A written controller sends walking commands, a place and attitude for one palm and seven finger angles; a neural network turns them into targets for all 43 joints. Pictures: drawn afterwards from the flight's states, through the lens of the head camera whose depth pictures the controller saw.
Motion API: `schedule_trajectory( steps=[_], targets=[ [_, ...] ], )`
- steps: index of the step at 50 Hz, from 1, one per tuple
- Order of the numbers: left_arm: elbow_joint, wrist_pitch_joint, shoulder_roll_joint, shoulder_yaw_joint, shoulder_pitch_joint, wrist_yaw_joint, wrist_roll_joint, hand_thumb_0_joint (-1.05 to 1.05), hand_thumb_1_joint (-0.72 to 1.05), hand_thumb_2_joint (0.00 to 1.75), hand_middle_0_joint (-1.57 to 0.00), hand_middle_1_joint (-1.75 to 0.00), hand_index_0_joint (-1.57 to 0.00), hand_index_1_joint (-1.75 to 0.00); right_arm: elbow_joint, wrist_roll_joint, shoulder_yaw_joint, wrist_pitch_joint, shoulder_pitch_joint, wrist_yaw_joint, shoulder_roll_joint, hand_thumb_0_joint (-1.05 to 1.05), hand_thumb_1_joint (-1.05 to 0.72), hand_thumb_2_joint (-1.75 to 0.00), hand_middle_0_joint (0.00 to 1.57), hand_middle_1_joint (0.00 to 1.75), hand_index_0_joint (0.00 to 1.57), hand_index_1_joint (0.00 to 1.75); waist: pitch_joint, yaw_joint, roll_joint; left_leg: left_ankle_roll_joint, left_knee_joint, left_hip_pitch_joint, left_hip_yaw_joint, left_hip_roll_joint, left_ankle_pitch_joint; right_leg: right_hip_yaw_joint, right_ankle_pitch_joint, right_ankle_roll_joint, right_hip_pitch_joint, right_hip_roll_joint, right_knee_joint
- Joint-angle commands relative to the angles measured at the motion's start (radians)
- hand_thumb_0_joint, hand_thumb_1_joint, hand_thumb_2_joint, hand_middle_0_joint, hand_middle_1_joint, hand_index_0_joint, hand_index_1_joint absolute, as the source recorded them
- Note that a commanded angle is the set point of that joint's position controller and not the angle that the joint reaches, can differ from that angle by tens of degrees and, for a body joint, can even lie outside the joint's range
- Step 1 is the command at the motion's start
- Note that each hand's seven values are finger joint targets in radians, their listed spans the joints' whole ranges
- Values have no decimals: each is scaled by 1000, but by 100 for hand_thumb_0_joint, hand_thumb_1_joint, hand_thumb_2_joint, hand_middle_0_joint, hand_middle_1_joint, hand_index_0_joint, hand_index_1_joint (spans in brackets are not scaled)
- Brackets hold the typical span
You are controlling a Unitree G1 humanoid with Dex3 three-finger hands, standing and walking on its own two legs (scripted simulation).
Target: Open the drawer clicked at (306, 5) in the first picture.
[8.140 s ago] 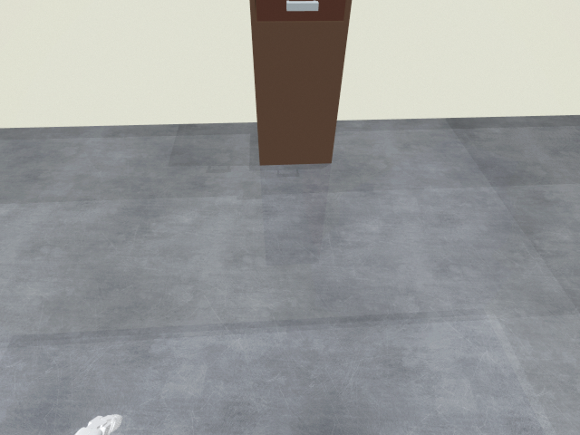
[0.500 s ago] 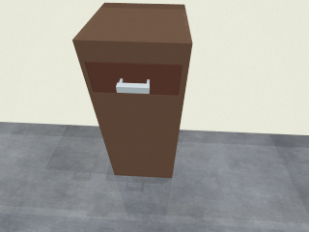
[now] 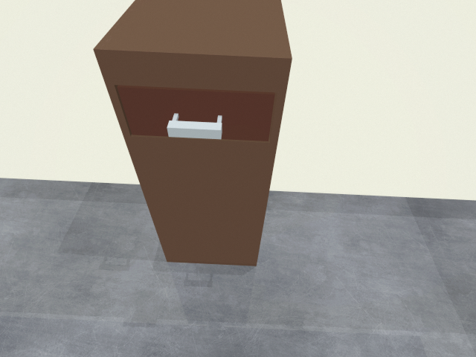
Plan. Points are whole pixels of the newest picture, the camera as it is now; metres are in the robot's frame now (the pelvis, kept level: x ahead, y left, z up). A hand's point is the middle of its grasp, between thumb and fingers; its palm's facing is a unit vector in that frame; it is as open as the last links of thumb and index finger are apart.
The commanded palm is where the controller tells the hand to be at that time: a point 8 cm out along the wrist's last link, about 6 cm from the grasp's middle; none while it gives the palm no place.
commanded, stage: shuffle to correct the standing spot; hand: left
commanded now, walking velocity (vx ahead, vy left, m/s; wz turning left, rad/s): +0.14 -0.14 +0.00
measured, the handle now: (196, 124) +0.60 +0.13 +0.05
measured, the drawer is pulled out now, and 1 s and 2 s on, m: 0.00 0.00 0.00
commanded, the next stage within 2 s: come to a stop and stand still in 0.26 s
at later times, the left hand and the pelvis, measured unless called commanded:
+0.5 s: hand out of the picture +0.00 +0.10 -0.19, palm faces +0.08 -0.99 -0.10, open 7.4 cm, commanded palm none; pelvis +0.09 -0.04 -0.01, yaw -1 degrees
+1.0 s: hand out of the picture +0.10 +0.09 -0.16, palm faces +0.10 -0.97 -0.23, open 7.4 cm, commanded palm none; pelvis +0.07 -0.09 +0.01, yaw +3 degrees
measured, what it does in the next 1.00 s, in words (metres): steps to the right: left foot, then right foot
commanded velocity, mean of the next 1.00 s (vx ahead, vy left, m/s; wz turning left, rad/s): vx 0.02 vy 0.02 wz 0.00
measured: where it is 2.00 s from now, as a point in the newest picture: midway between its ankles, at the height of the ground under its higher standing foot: outside the picture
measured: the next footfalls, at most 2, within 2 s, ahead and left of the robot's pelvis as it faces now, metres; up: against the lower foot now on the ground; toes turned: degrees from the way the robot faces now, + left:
left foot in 0.44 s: +0.17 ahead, +0.05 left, +0.00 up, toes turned +9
right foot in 0.74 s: +0.13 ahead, -0.21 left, +0.00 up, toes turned -3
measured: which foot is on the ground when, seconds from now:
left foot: down 0.00-0.12, up 0.14-0.42, down 0.44-0.74, up 0.76-1.00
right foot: down 0.00-0.44, up 0.46-0.72, down 0.74-1.00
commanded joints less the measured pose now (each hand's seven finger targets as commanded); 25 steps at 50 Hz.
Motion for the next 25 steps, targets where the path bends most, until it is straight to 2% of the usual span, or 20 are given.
schedule_trajectory(
  steps=[1, 2, 3, 4, 5, 6, 7, 8, 9, 10, 13, 16, 18, 19, 20, 21, 22, 23, 24, 25],
  targets=[
    [-54, -12, 47, 23, 51, -6, 2, 0, 90, 90, -20, -30, -20, -30, -42, -3, -51, -13, 68, -12, -169, 0, -90, -90, 20, 30, 20, 30, 96, -1, 123, 124, -234, -28, -326, 276, -232, -15, -33, -16, -138, 9, 11],
    [-47, -15, 44, 26, 81, -8, 0, 0, 90, 90, -20, -30, -20, -30, -48, -2, -52, -15, 50, -11, -164, 0, -90, -90, 20, 30, 20, 30, 82, 15, 108, 109, -197, -63, -279, 258, -211, -9, 0, -19, -81, 1, -48],
    [-43, -21, 55, 28, 98, -8, 0, 0, 90, 90, -20, -30, -20, -30, -52, -1, -49, -17, 43, -10, -147, 0, -90, -90, 20, 30, 20, 30, 66, 21, 67, 86, -145, -101, -230, 220, -164, 26, 22, -27, -18, -11, -98],
    [-35, -27, 69, 33, 133, -7, -3, 0, 90, 90, -20, -30, -20, -30, -61, 0, -45, -22, 25, -7, -130, 0, -90, -90, 20, 30, 20, 30, 49, 40, 13, 61, -56, -166, -159, 172, -134, 89, 8, -43, 57, -52, -151],
    [-24, -31, 102, 41, 165, -2, -4, 0, 90, 90, -20, -30, -20, -30, -75, 3, -37, -27, 6, -5, -93, 0, -90, -90, 20, 30, 20, 30, 62, 52, -121, 29, 89, -269, -49, 91, -136, 203, 22, -81, 136, -129, -224],
    [-9, -36, 143, 53, 212, 7, -5, 0, 90, 90, -20, -30, -20, -30, -95, 2, -31, -29, -27, 1, -64, 0, -90, -90, 20, 30, 20, 30, 63, 67, -261, 2, 257, -375, 35, 26, -213, 343, 134, -136, 201, -236, -299],
    [5, -46, 138, 52, 259, 14, -6, 0, 90, 90, -20, -30, -20, -30, -118, -1, -32, -30, -98, 5, -78, 0, -90, -90, 20, 30, 20, 30, 85, 98, -214, 4, 425, -437, -4, 36, -315, 395, 345, -192, 205, -295, -316],
    [10, -50, 120, 48, 264, 21, -4, 0, 90, 90, -20, -30, -20, -30, -122, -2, -36, -28, -97, 6, -71, 0, -90, -90, 20, 30, 20, 30, 93, 78, -145, 7, 524, -473, -29, 55, -299, 368, 488, -224, 229, -302, -296],
    [7, -53, 103, 47, 248, 25, -2, 0, 90, 90, -20, -30, -20, -30, -116, -1, -38, -30, -102, 8, -60, 0, -90, -90, 20, 30, 20, 30, 105, 66, -70, 6, 571, -489, -32, 68, -275, 323, 582, -235, 229, -289, -273],
    [7, -57, 102, 44, 229, 26, -2, 0, 90, 90, -20, -30, -20, -30, -111, -1, -36, -31, -106, 14, -53, 0, -90, -90, 20, 30, 20, 30, 82, 54, -21, 1, 561, -477, -25, 73, -258, 260, 647, -226, 243, -255, -248],
    [-2, -61, 101, 40, 191, 28, 0, 0, 90, 90, -20, -30, -20, -30, -118, 4, -31, -25, -122, 27, -20, 0, -90, -90, 20, 30, 20, 30, 73, 34, -47, -7, 437, -386, 18, 71, -175, 155, 637, -194, 180, -198, -267],
    [1, -56, 97, 36, 178, 21, -3, 0, 90, 90, -20, -30, -20, -30, -129, 6, -31, -20, -130, 23, -21, 0, -90, -90, 20, 30, 20, 30, 90, 21, -82, -5, 314, -265, 48, 57, -96, 115, 650, -171, 92, -162, -266],
    [-3, -54, 99, 35, 153, 19, -5, 0, 90, 90, -20, -30, -20, -30, -104, 5, -31, -29, -58, 16, -26, 0, -90, -90, 20, 30, 20, 30, 44, -16, -86, 3, 169, -131, 72, 34, -23, 69, 692, -144, 91, -122, -187],
    [-6, -52, 95, 36, 146, 17, -12, 0, 90, 90, -20, -30, -20, -30, -83, 3, -32, -34, 2, 7, -44, 0, -90, -90, 20, 30, 20, 30, 9, -40, -41, 6, 76, -22, 71, 22, 55, 54, 735, -122, 79, -99, -99],
    [-10, -49, 88, 35, 146, 18, -17, 0, 90, 90, -20, -30, -20, -30, -53, 1, -36, -39, 91, -5, -77, 0, -90, -90, 20, 30, 20, 30, -54, -74, 8, 18, -2, 132, 22, 62, 201, 48, 723, -88, 43, -83, 44],
    [-18, -47, 54, 31, 179, 18, -25, 0, 90, 90, -20, -30, -20, -30, -41, -6, -49, -46, 162, -20, -156, 0, -90, -90, 20, 30, 20, 30, -131, -84, 170, 107, -16, 321, -219, 267, 536, 5, 453, -24, -125, -8, 239],
    [-34, -49, 24, 19, 200, 22, -33, 0, 90, 90, -20, -30, -20, -30, -45, 6, -51, -41, 194, -28, -207, 0, -90, -90, 20, 30, 20, 30, -191, -63, 339, 248, -82, 389, -453, 497, 946, -10, -213, 16, -256, 52, 474],
    [-50, -33, 64, 28, 180, 32, -26, 0, 90, 90, -20, -30, -20, -30, -71, 18, -47, -25, 132, -26, -207, 0, -90, -90, 20, 30, 20, 30, -139, -47, 230, 296, -102, 256, -419, 522, 877, 64, -252, 4, -220, 11, 552],
    [-51, -24, 44, 30, 126, 36, -18, 0, 90, 90, -20, -30, -20, -30, -79, 14, -39, -26, 52, -29, -172, 0, -90, -90, 20, 30, 20, 30, -44, -29, 197, 268, -149, 116, -348, 475, 781, 68, -213, 15, -218, -2, 545],
    [-47, -17, 28, 30, 106, 34, -14, 0, 90, 90, -20, -30, -20, -30, -94, 12, -30, -28, -20, -30, -140, 0, -90, -90, 20, 30, 20, 30, 32, 0, 207, 233, -180, -8, -292, 432, 692, 68, -185, 28, -199, -28, 505]
  ],
)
